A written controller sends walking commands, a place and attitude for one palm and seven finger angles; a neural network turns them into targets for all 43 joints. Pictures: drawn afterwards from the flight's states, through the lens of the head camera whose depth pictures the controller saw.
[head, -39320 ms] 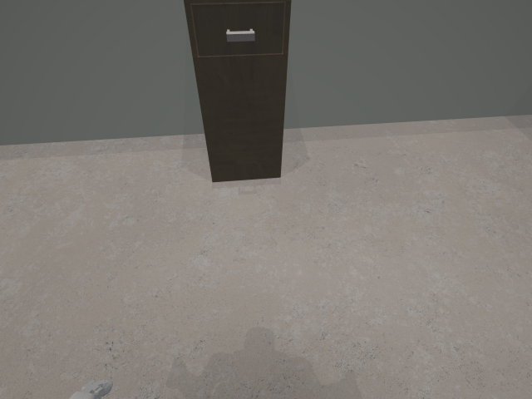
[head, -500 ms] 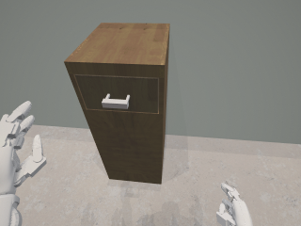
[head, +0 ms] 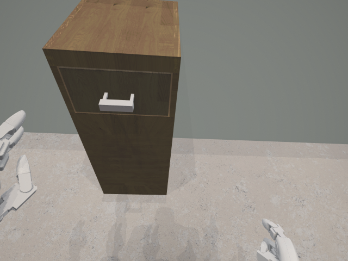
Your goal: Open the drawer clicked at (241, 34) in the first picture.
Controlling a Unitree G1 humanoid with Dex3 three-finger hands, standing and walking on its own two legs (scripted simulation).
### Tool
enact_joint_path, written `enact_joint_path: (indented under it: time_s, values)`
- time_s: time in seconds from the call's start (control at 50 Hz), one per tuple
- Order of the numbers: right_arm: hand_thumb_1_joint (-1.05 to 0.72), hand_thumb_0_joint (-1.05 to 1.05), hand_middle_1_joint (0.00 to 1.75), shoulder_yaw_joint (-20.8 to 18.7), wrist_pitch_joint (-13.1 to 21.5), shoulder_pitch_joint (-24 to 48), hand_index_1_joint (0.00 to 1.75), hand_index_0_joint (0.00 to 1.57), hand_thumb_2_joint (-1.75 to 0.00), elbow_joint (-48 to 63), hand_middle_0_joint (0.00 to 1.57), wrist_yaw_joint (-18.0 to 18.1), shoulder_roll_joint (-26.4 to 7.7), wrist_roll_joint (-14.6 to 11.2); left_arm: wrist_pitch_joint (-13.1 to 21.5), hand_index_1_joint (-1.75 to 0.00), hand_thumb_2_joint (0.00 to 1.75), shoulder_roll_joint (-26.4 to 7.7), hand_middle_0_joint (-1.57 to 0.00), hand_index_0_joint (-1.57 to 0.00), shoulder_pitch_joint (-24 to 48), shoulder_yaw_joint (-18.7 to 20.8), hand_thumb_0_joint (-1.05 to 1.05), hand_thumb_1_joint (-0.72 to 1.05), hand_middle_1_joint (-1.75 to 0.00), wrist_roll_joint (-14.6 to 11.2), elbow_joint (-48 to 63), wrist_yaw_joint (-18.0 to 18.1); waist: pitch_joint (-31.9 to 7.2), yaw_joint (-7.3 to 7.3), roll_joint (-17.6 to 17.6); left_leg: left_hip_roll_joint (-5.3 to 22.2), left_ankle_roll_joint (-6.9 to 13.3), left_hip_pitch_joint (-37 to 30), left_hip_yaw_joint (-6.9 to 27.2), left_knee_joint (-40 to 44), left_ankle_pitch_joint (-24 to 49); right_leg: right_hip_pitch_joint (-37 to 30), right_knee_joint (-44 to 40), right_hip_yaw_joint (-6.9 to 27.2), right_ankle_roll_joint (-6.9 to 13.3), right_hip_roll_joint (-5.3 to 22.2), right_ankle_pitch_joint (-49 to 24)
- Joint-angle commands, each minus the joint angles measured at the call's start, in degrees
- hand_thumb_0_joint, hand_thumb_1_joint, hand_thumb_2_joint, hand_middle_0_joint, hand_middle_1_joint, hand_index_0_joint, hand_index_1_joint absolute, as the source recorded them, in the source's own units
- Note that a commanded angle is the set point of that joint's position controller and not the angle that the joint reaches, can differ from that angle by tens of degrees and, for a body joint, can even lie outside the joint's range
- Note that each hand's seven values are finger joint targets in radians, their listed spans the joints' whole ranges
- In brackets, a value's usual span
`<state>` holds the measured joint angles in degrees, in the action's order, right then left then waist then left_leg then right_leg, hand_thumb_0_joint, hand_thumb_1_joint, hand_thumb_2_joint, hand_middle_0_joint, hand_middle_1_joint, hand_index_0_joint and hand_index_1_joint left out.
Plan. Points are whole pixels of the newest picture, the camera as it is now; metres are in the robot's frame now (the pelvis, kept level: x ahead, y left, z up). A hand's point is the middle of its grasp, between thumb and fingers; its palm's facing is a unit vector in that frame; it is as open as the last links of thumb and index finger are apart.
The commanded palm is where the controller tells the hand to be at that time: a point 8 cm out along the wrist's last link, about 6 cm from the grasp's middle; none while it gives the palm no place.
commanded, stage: step back with the hand held close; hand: left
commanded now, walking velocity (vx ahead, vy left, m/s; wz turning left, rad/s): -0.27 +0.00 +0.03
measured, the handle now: (118, 100) +0.57 +0.20 +0.01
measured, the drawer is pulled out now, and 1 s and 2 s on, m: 0.00 0.00 0.00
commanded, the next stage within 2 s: stop stepping back and stand still in 0.74 s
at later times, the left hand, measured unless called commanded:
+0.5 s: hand out of the picture +0.09 +0.25 +0.18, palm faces +0.43 -0.81 -0.40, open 7.4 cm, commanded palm +0.02 +0.30 +0.20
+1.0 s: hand out of the picture +0.00 +0.22 +0.20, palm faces +0.35 -0.82 -0.45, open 7.4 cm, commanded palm -0.07 +0.27 +0.20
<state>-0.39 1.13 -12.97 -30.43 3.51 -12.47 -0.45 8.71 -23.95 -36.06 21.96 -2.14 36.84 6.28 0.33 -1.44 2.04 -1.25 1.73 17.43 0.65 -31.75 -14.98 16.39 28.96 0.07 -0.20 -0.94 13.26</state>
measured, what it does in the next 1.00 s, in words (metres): walks backwards: right foot, then left foot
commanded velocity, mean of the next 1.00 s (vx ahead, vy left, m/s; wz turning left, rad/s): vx -0.23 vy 0.01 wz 0.02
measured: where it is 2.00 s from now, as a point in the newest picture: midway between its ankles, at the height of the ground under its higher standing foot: outside the picture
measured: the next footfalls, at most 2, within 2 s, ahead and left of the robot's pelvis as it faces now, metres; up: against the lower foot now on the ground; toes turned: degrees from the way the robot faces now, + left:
right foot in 0.74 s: -0.22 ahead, -0.10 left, +0.00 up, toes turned -4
left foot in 0.92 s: -0.12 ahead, +0.06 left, +0.00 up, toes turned +0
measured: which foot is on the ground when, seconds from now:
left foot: down 0.00-0.74, up 0.76-0.90, down 0.92-1.00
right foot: down 0.00-0.42, up 0.44-0.72, down 0.74-1.00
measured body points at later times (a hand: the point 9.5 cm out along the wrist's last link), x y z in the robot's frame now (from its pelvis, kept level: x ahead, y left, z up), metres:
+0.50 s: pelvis -0.10 +0.01 -0.01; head -0.10 +0.04 +0.43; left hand +0.06 +0.29 +0.20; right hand +0.06 -0.23 -0.08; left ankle +0.02 +0.10 -0.73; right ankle -0.05 -0.13 -0.69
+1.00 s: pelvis -0.21 -0.01 +0.00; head -0.20 +0.01 +0.45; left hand -0.03 +0.27 +0.22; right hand -0.04 -0.25 -0.07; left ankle -0.16 +0.06 -0.73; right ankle -0.27 -0.12 -0.70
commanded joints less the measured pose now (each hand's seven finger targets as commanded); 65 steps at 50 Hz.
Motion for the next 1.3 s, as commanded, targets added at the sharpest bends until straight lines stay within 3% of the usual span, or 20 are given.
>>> enact_joint_path:
  time_s: [0.0, 0.18, 0.3, 0.36, 0.42, 0.5, 0.62, 0.66, 0.72, 0.74, 0.78, 0.82, 0.86, 0.9, 0.92, 0.96, 1.1, 1.12, 1.16, 1.28]
  values:
    - [-0.90, 0.00, 0.30, -2.0, 4.4, 6.1, 0.30, 0.20, -0.90, 10.1, 0.20, 0.1, -6.7, 0.5, 5.7, -0.30, 0.90, -8.7, -0.20, -0.20, -1.1, 8.8, 0.00, 0.90, -0.30, -0.5, 15.7, 2.0, -11.8, 2.16, -11.2, 8.9, -0.2, 3.7, 6.5, 7.2, 27.5, -10.3, 5.6, -0.3, 0.3, 1.3, -12.6]
    - [-0.90, 0.00, 0.30, -1.7, 5.8, 4.6, 0.30, 0.20, -0.90, 9.1, 0.20, 0.7, -7.5, 0.4, 6.5, -0.30, 0.90, -5.9, -0.20, -0.20, 4.9, 7.5, 0.00, 0.90, -0.30, 0.3, 7.9, 2.2, -4.1, 0.78, -4.8, 8.0, 1.8, 23.9, 6.2, 8.6, -13.9, -11.2, 5.8, 4.3, 0.9, 2.5, -3.5]
    - [-0.90, 0.00, 0.30, -1.7, 6.0, 3.9, 0.30, 0.20, -0.90, 6.8, 0.20, 0.8, -6.9, 0.9, 7.4, -0.30, 0.90, -6.8, -0.20, -0.20, 11.0, 4.5, 0.00, 0.90, -0.30, 1.2, 9.2, 3.2, -3.3, -0.03, 6.4, 0.2, -1.6, 0.8, 0.4, -14.4, -10.7, 18.9, -16.4, 15.1, 5.9, 13.3, 23.3]
    - [-0.90, 0.00, 0.30, -1.5, 5.9, 4.2, 0.30, 0.20, -0.90, 7.1, 0.20, 1.5, -7.7, 1.0, 7.6, -0.30, 0.90, -8.7, -0.20, -0.20, 11.7, 6.0, 0.00, 0.90, -0.30, 1.1, 12.0, 3.6, -3.7, -0.32, -1.7, 2.1, -0.6, -1.1, 3.2, -2.3, -12.2, 19.2, -10.4, 7.5, 3.1, 7.9, 22.1]
    - [-0.90, 0.00, 0.30, -1.4, 7.2, 4.1, 0.30, 0.20, -0.90, 8.9, 0.20, 2.0, -7.3, 1.7, 8.2, -0.30, 0.90, -7.9, -0.20, -0.20, 8.8, 7.7, 0.00, 0.90, -0.30, 1.5, 16.0, 4.2, -5.4, 0.99, -23.4, 18.4, 6.3, 24.6, 26.0, 26.0, -32.7, -2.5, 30.8, -0.8, -0.6, -4.4, 13.5]
    - [-0.90, 0.00, 0.30, -2.7, 9.8, 4.9, 0.30, 0.20, -0.90, 6.4, 0.20, 0.5, -6.4, 1.1, 8.0, -0.30, 0.90, -8.0, -0.20, -0.20, 3.8, 8.9, 0.00, 0.90, -0.30, 0.3, 11.8, 4.3, -7.2, 1.96, -11.7, 16.1, 5.4, 13.8, 15.9, 19.7, -18.1, 4.9, 38.9, 1.6, -0.6, -3.5, 15.7]
    - [-0.90, 0.00, 0.30, -1.3, 11.0, 5.5, 0.30, 0.20, -0.90, 2.9, 0.20, -0.6, -6.0, 1.5, 6.8, -0.30, 0.90, -5.8, -0.20, -0.20, 3.8, 6.0, 0.00, 0.90, -0.30, -2.3, 11.8, 3.5, -7.8, 0.83, -15.1, 12.6, 1.2, 7.6, 10.9, 22.4, -11.7, -4.2, 8.1, -4.6, 0.8, -4.9, 19.7]
    - [-0.90, 0.00, 0.30, -1.2, 10.9, 6.4, 0.30, 0.20, -0.90, 2.4, 0.20, -1.1, -6.2, 1.2, 7.4, -0.30, 0.90, -7.4, -0.20, -0.20, 4.7, 6.8, 0.00, 0.90, -0.30, -2.3, 13.7, 2.8, -8.0, 1.51, -14.1, 9.5, -1.0, 5.9, 7.4, 18.8, -7.2, -6.7, -5.9, -3.9, 2.0, -3.8, 12.5]
    - [-0.90, 0.00, 0.30, -0.9, 9.6, 8.5, 0.30, 0.20, -0.90, 1.6, 0.20, -1.1, -5.4, 0.1, 9.7, -0.30, 0.90, -14.4, -0.20, -0.20, 7.5, 11.7, 0.00, 0.90, -0.30, -2.0, 15.4, 3.2, -9.4, 3.07, 7.0, 0.1, -4.6, 0.7, -1.5, -12.5, -4.9, 6.0, -17.1, 14.3, 7.0, 16.4, -6.6]
    - [-0.90, 0.00, 0.30, -0.5, 9.6, 9.5, 0.30, 0.20, -0.90, 1.6, 0.20, -0.7, -5.3, 0.5, 10.5, -0.30, 0.90, -16.5, -0.20, -0.20, 8.5, 14.2, 0.00, 0.90, -0.30, -1.5, 15.0, 3.9, -9.9, 3.54, 4.4, 0.2, -4.4, 6.2, -0.9, -19.2, -9.6, 2.7, -13.0, 12.3, 7.7, 18.6, -23.6]
    - [-0.90, 0.00, 0.30, -0.7, 9.2, 10.0, 0.30, 0.20, -0.90, 4.5, 0.20, 0.2, -5.2, -0.6, 8.5, -0.30, 0.90, -15.1, -0.20, -0.20, 4.5, 14.3, 0.00, 0.90, -0.30, -1.1, 13.8, 3.3, -12.9, 3.37, 11.9, -1.5, -3.7, 17.5, -0.5, -20.0, -12.9, -13.3, -1.6, 8.0, 2.8, 16.6, -62.3]
    - [-0.90, 0.00, 0.30, 0.8, 7.7, 10.2, 0.30, 0.20, -0.90, 5.0, 0.20, 1.4, -4.2, -0.7, 6.8, -0.30, 0.90, -11.7, -0.20, -0.20, 4.3, 11.5, 0.00, 0.90, -0.30, -0.9, 11.5, 1.8, -10.6, 2.28, 6.5, -1.5, -3.6, 11.2, -4.7, -9.7, -4.6, -13.0, 2.0, 3.8, 2.8, 13.3, -68.3]
    - [-0.90, 0.00, 0.30, 0.6, 7.1, 7.4, 0.30, 0.20, -0.90, 3.5, 0.20, 1.6, -5.7, -0.8, 6.2, -0.30, 0.90, -8.7, -0.20, -0.20, 5.2, 8.2, 0.00, 0.90, -0.30, -1.8, 11.0, 1.1, -10.7, -0.51, -5.2, -1.3, -2.0, -4.8, -5.4, 4.7, 21.3, -6.2, 8.8, -3.0, 0.0, 5.7, -48.0]
    - [-0.90, 0.00, 0.30, -1.3, 7.7, 3.3, 0.30, 0.20, -0.90, 3.4, 0.20, 0.2, -7.9, -0.1, 5.5, -0.30, 0.90, -8.0, -0.20, -0.20, 3.8, 6.6, 0.00, 0.90, -0.30, -1.7, 8.7, 1.0, -13.7, 0.68, -12.8, 15.5, 5.5, -18.1, 12.1, 7.0, 57.5, 6.9, 19.2, -0.2, -1.6, -1.0, 11.0]
    - [-0.90, 0.00, 0.30, -1.9, 8.2, 2.4, 0.30, 0.20, -0.90, 3.0, 0.20, -0.6, -7.8, -0.4, 5.5, -0.30, 0.90, -6.3, -0.20, -0.20, 5.6, 4.9, 0.00, 0.90, -0.30, -1.5, 7.1, 0.7, -10.3, 1.14, -8.7, 16.8, 5.6, -13.2, 11.4, 10.2, 44.3, 5.9, 20.7, 2.1, -0.7, -0.8, 22.1]
    - [-0.90, 0.00, 0.30, -2.1, 8.7, 4.6, 0.30, 0.20, -0.90, 4.3, 0.20, -0.2, -7.4, 0.3, 4.4, -0.30, 0.90, -6.7, -0.20, -0.20, 1.5, 7.3, 0.00, 0.90, -0.30, -1.9, 4.6, 1.4, -8.3, 1.78, -9.1, 16.4, 5.8, -4.8, 13.5, 16.0, 16.5, 4.5, 19.2, 1.0, -0.9, -0.2, 19.5]
    - [-0.90, 0.00, 0.30, -1.1, 8.6, 6.8, 0.30, 0.20, -0.90, 8.3, 0.20, 0.8, -6.2, 0.5, 5.1, -0.30, 0.90, -9.1, -0.20, -0.20, -0.1, 8.6, 0.00, 0.90, -0.30, 0.7, 15.8, 3.3, -4.9, 0.98, -11.8, 7.3, 0.5, 20.4, 4.5, 17.3, -24.9, -17.8, 1.2, -4.3, 0.7, 1.3, 10.6]
    - [-0.90, 0.00, 0.30, -1.5, 8.1, 6.5, 0.30, 0.20, -0.90, 8.4, 0.20, 0.7, -6.1, 0.7, 5.3, -0.30, 0.90, -9.6, -0.20, -0.20, 0.5, 9.0, 0.00, 0.90, -0.30, 1.1, 15.5, 3.5, -3.9, 0.88, -6.9, 4.2, -0.9, 19.0, 2.0, 8.9, -22.8, -12.5, -5.8, 1.3, 3.0, 5.2, 18.3]
    - [-0.90, 0.00, 0.30, -2.4, 6.9, 6.8, 0.30, 0.20, -0.90, 6.3, 0.20, 0.6, -7.2, 1.4, 5.7, -0.30, 0.90, -12.5, -0.20, -0.20, 4.8, 10.6, 0.00, 0.90, -0.30, 0.9, 16.4, 3.8, -2.4, 1.54, 7.6, 0.0, -3.1, 11.5, 0.6, -21.8, -12.8, 8.2, -23.9, 29.2, 11.1, 23.8, 36.9]
    - [-0.90, 0.00, 0.30, -1.5, 7.1, 5.1, 0.30, 0.20, -0.90, 3.6, 0.20, 2.1, -5.7, 1.3, 6.2, -0.30, 0.90, -7.2, -0.20, -0.20, 7.6, 5.9, 0.00, 0.90, -0.30, 1.5, 1.7, 3.1, -0.7, 0.76, 3.8, 3.5, -1.3, 4.9, -3.5, -11.3, -6.9, 8.8, -17.1, 9.3, 7.1, 15.0, 24.0]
